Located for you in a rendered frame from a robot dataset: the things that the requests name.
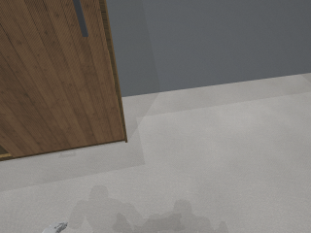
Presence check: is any handle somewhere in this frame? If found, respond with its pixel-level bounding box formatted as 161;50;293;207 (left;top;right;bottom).
73;0;88;37

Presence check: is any robot left hand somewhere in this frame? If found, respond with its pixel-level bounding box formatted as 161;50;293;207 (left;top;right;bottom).
42;220;68;233

